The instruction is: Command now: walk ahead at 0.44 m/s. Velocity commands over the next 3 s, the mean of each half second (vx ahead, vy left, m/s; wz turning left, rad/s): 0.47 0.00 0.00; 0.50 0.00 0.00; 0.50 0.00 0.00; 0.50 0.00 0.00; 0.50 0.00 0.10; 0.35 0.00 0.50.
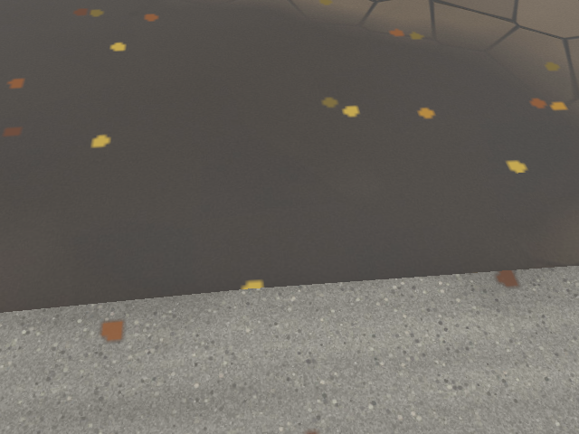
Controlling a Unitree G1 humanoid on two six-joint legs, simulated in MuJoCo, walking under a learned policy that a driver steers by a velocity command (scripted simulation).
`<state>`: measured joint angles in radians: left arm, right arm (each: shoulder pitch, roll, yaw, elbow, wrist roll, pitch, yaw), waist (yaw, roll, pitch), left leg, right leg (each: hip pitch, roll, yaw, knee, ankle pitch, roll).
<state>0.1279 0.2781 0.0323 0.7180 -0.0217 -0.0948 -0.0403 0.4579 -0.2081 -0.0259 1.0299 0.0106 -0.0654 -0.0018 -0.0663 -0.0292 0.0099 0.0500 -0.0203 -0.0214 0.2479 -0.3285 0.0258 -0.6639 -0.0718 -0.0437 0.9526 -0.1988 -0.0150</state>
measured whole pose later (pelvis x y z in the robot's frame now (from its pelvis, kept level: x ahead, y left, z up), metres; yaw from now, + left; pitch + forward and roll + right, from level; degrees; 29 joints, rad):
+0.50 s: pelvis +0.27 -0.06 +0.01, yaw +0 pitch +2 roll -2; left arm 0.42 0.16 -0.02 0.94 0.08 -0.13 -0.04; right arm 0.14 -0.21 0.02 0.82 -0.09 -0.07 0.05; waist 0.07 0.04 -0.02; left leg -0.76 0.12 -0.04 0.84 0.05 0.03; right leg -0.14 0.09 -0.06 0.28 -0.19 -0.09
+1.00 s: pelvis +0.56 +0.01 +0.01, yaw +0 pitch +2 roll +2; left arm 0.16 0.23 0.02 0.90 0.08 -0.08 -0.05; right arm 0.43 -0.18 -0.02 0.95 -0.07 -0.11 0.03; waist -0.05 -0.03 -0.02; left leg -0.09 -0.07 0.06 0.21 -0.16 0.07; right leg -0.67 -0.11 0.03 0.90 -0.11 -0.05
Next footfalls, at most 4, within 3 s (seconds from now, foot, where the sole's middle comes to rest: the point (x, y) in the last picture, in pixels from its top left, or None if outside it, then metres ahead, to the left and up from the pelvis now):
0.16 right None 0.28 -0.14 -0.78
0.72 left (235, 401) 0.57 0.10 -0.78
1.22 right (318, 302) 0.82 -0.12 -0.78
1.76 left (240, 232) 1.15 0.09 -0.89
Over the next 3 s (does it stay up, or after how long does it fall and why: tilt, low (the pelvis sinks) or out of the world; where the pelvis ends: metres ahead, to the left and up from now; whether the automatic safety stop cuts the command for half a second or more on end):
stays up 1.59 -0.01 -0.11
